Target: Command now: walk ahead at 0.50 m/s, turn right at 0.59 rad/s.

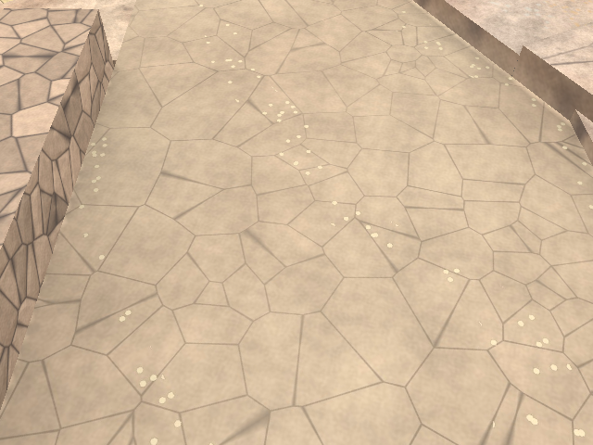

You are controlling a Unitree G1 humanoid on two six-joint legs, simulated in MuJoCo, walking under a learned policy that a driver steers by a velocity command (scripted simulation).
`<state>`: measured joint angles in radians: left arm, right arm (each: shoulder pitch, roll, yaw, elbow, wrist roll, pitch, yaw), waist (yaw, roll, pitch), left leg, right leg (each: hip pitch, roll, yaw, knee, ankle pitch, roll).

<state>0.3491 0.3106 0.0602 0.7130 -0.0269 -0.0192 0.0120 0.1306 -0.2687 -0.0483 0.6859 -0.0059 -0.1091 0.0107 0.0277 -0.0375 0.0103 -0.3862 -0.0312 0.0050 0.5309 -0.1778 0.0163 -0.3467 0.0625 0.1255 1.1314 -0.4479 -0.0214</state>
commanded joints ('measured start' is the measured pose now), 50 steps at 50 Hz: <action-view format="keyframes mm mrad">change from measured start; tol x32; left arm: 1 -85 119 36 -121 9 -15 -5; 50 -38 130 17 -52 -1 -80 -15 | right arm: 1 104 -103 -31 -14 -6 6 -11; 41 -176 -105 -1 -40 16 1 31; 50 213 -182 -40 41 31 18 34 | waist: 1 -72 137 -11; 20 65 121 -92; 22 10 -248 -269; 50 -121 171 -177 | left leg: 1 334 307 -365 -287 -99 151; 15 398 293 97 -353 284 126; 20 411 274 202 96 864 61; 21 183 238 201 380 631 21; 22 -286 44 143 754 -356 -41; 23 -395 13 -91 877 -418 -33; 37 -168 113 -23 103 325 -70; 46 147 29 24 -29 152 92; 48 733 365 -713 -145 -58 331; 50 614 332 -649 -244 -226 264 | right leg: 1 -388 -139 10 95 103 14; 20 95 1 -241 -571 311 -122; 23 802 -403 719 -809 30 -413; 31 149 -242 129 -932 588 -276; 40 244 -245 60 -918 423 -199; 46 352 -214 -41 -534 911 -104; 48 -246 22 -97 78 -51 18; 50 -424 -67 -5 156 -9 -1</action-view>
